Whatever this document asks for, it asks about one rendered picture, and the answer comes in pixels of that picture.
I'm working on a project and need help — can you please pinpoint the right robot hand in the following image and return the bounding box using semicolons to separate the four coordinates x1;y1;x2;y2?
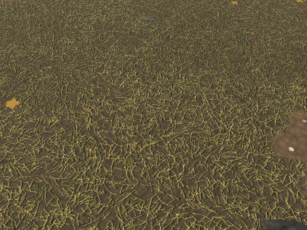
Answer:
265;218;307;230

